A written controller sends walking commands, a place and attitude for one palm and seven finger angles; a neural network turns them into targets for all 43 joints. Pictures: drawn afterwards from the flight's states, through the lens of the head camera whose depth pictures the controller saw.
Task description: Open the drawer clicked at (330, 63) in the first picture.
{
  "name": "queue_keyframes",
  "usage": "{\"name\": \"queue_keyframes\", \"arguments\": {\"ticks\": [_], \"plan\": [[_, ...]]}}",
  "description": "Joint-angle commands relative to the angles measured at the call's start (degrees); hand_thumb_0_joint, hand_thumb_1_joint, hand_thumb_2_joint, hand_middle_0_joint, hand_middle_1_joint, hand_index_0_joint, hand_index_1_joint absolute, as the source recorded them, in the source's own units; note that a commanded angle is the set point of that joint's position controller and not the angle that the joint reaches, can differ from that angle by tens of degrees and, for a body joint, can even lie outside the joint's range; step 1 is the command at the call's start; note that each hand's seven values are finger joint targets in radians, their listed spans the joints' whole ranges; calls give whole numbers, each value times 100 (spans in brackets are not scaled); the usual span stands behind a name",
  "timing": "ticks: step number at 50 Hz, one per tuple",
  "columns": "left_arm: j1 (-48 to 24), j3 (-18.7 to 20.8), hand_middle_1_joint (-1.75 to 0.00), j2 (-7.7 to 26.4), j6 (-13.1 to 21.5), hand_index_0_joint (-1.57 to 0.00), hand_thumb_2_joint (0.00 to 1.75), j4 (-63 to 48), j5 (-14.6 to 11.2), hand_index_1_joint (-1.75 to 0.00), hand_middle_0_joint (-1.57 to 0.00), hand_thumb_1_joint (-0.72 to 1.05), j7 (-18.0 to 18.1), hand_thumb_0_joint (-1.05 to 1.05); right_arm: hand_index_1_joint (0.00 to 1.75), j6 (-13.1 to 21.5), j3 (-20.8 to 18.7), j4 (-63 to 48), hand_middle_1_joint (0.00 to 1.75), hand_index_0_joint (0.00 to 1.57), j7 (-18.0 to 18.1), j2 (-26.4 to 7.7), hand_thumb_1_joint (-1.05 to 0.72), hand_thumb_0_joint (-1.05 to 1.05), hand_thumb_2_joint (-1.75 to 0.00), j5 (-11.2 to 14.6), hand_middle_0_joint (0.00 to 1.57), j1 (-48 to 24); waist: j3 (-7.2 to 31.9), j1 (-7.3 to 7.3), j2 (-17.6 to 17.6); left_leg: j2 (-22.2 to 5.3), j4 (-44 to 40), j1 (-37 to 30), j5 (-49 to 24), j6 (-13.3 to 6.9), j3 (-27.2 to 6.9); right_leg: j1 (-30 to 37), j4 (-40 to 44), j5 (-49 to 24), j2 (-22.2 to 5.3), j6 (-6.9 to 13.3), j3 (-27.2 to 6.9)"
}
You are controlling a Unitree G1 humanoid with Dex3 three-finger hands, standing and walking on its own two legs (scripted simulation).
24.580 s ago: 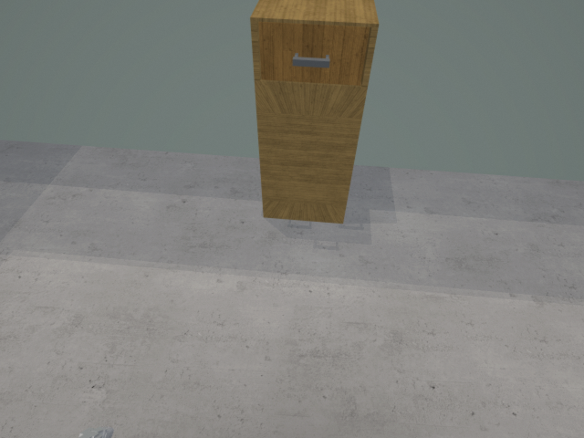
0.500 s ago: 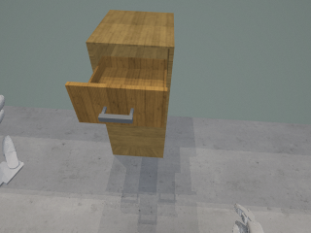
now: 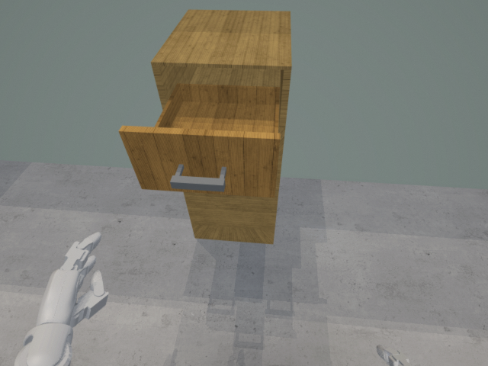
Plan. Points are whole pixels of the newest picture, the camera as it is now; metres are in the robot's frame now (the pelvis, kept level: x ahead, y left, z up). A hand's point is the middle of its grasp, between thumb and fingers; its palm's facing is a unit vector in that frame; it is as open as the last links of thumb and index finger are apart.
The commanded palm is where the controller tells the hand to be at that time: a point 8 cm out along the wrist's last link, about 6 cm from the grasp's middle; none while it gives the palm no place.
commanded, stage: let the arm hang, fingers relaxed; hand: left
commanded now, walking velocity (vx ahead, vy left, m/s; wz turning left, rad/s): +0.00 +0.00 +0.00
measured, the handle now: (200, 176) +0.49 +0.12 +0.02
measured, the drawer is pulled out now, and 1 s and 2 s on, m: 0.30 0.30 0.30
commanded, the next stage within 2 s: look to check the result in 0.98 s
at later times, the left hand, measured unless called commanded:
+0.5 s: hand out of the picture -0.06 +0.21 -0.15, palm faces -0.02 -0.97 -0.24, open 7.3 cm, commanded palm none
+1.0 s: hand out of the picture +0.05 +0.19 -0.15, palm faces -0.04 -0.97 -0.23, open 7.3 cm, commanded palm none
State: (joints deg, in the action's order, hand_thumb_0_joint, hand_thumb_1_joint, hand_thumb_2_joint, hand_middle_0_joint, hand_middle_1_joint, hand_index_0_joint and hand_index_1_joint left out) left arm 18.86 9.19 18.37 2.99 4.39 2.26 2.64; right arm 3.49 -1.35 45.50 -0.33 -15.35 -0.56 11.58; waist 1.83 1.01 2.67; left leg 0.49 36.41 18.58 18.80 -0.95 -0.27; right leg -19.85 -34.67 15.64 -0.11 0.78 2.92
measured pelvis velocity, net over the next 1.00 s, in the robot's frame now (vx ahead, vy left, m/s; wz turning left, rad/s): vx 0.00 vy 0.00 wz -0.05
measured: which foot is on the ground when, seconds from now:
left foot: down 0.00-1.00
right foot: down 0.00-1.00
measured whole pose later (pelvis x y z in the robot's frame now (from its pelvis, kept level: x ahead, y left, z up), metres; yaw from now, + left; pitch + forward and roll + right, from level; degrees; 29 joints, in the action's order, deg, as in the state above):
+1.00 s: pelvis +0.00 +0.00 +0.02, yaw -3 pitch -3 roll +0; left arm 11.5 1.1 10.4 0.2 64.0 1.1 1.9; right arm 0.2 -0.9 64.2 1.7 -8.6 -0.5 15.6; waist -3.9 1.0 0.3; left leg 0.6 22.0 7.1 12.6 -1.3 2.7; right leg -10.3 -22.4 9.7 0.2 0.3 -0.1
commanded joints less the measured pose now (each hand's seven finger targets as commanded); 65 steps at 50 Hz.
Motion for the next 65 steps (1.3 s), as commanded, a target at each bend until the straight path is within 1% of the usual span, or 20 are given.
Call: {"name": "queue_keyframes", "arguments": {"ticks": [1, 2, 4, 8, 10, 12, 15, 16, 18, 21, 32, 36, 39, 41, 45, 46, 49, 51, 53, 65], "plan": [[-50, -471, -30, 202, -368, -20, 90, 1875, -11, -30, -20, 90, -143, 0, 30, -130, -136, -331, 30, 20, 76, -531, -90, 0, -90, -75, 20, 157, 175, -31, -834, -481, -625, -272, -2254, -164, -481, 677, 362, -2068, -547, 205, -677], [-152, -520, -30, 181, -405, -20, 90, 2296, -38, -30, -20, 90, -132, 0, 30, -184, -78, -234, 30, 20, 92, -468, -90, 0, -90, -94, 20, 83, -15, -73, -453, -552, -875, -220, -2214, -177, -528, 735, 446, -1731, -459, 124, -645], [-288, -598, -30, 222, -420, -20, 90, 3147, -74, -30, -20, 90, -131, 0, 30, -245, 16, 29, 30, 20, 113, -417, -90, 0, -90, -78, 20, -9, -205, -144, 0, -602, -1278, -115, -1813, -163, -570, 967, 731, -1087, -358, 48, -690], [-244, -719, -30, 184, -375, -20, 90, 4403, -116, -30, -20, 90, -153, 0, 30, -314, 87, 540, 30, 20, 149, -298, -90, 0, -90, -15, 20, 117, -390, -135, 445, -548, -1749, -272, -386, -105, -487, 1028, 1343, -391, -354, 92, -811], [-86, -685, -30, 45, -339, -20, 90, 4805, -117, -30, -20, 90, -146, 0, 30, -333, 63, 735, 30, 20, 168, -162, -90, 0, -90, -26, 20, 285, -341, -133, 753, -534, -1874, -358, -66, -106, -459, 1047, 1466, -373, -363, 125, -774], [-25, -728, -30, 18, -305, -20, 90, 5112, -123, -30, -20, 90, -145, 0, 30, -351, 46, 917, 30, 20, 182, -102, -90, 0, -90, -1, 20, 484, -315, -111, 381, -560, -1860, -522, -90, -118, -446, 1029, 1593, -408, -400, 130, -738], [32, -784, -30, -59, -287, -20, 90, 5458, -138, -30, -20, 90, -131, 0, 30, -346, 39, 1183, 30, 20, 204, -27, -90, 0, -90, 18, 20, 758, -338, -70, 168, -602, -1901, -674, -320, -121, -457, 978, 1576, -566, -418, 125, -671], [111, -795, -30, -96, -265, -20, 90, 5539, -143, -30, -20, 90, -112, 0, 30, -344, 24, 1234, 30, 20, 216, -6, -90, 0, -90, 43, 20, 794, -413, -83, -94, -646, -1921, -772, -411, -145, -452, 908, 1611, -564, -410, 129, -647], [137, -833, -30, -163, -288, -20, 90, 5717, -142, -30, -20, 90, -96, 0, 30, -351, 24, 1394, 30, 20, 232, 36, -90, 0, -90, 34, 20, 901, -652, -67, -28, -638, -1967, -680, -400, -156, -467, 840, 1614, -548, -429, 126, -653], [255, -842, -30, -181, -284, -20, 90, 5873, -151, -30, -20, 90, -71, 0, 30, -360, 17, 1527, 30, 20, 238, 98, -90, 0, -90, 54, 20, 994, -737, -88, -330, -641, -1985, -708, -319, -167, -457, 787, 1620, -422, -408, 124, -646], [124, -806, -30, -235, -277, -20, 90, 5983, -139, -30, -20, 90, -24, 0, 30, -313, 1, 1764, 30, 20, 243, 238, -90, 0, -90, 21, 20, 1039, -821, -86, -212, -610, -2035, -701, -495, -153, -401, 766, 1513, -540, -435, 117, -675], [24, -773, -30, -211, -252, -20, 90, 5940, -137, -30, -20, 90, -27, 0, 30, -301, -13, 1779, 30, 20, 236, 252, -90, 0, -90, 30, 20, 974, -881, -119, -309, -588, -2005, -686, -591, -134, -341, 783, 1566, -580, -437, 116, -680], [-136, -743, -30, -192, -249, -20, 90, 5886, -133, -30, -20, 90, -32, 0, 30, -285, -23, 1791, 30, 20, 234, 249, -90, 0, -90, 4, 20, 962, -799, -88, -133, -578, -2018, -677, -706, -113, -348, 889, 1545, -719, -452, 128, -712], [-131, -726, -30, -184, -223, -20, 90, 5870, -138, -30, -20, 90, -33, 0, 30, -273, -45, 1756, 30, 20, 243, 199, -90, 0, -90, 11, 20, 888, -719, -113, -240, -591, -1992, -816, -829, -123, -332, 884, 1571, -789, -435, 134, -727], [-322, -707, -30, -111, -227, -20, 90, 5837, -134, -30, -20, 90, -50, 0, 30, -279, -56, 1747, 30, 20, 235, 143, -90, 0, -90, -1, 20, 833, -775, -82, -128, -587, -2013, -751, -821, -94, -326, 912, 1600, -812, -457, 136, -761], [-293, -694, -30, -92, -211, -20, 90, 5829, -136, -30, -20, 90, -49, 0, 30, -278, -66, 1734, 30, 20, 236, 127, -90, 0, -90, 12, 20, 796, -741, -107, -267, -603, -1995, -830, -849, -111, -307, 916, 1639, -833, -454, 142, -746], [-413, -693, -30, -36, -212, -20, 90, 5812, -140, -30, -20, 90, -57, 0, 30, -276, -67, 1747, 30, 20, 232, 55, -90, 0, -90, 1, 20, 727, -650, -75, -139, -598, -1989, -883, -972, -85, -307, 981, 1623, -942, -480, 142, -773], [-407, -677, -30, -4, -193, -20, 90, 5809, -142, -30, -20, 90, -59, 0, 30, -281, -79, 1729, 30, 20, 239, 14, -90, 0, -90, 12, 20, 675, -641, -79, -328, -616, -1988, -978, -959, -98, -293, 947, 1687, -919, -465, 151, -778], [-495, -682, -30, 32, -205, -20, 90, 5814, -141, -30, -20, 90, -62, 0, 30, -286, -82, 1743, 30, 20, 231, -36, -90, 0, -90, -3, 20, 641, -595, -57, -162, -611, -1996, -989, -983, -79, -287, 988, 1677, -944, -481, 145, -802], [-636, -667, -30, 249, -187, -20, 90, 5884, -147, -30, -20, 90, -75, 0, 30, -306, -98, 1746, 30, 20, 222, -300, -90, 0, -90, 5, 20, 360, -513, -41, -251, -644, -2030, -1174, -932, -57, -270, 993, 1825, -875, -495, 152, -889]]}}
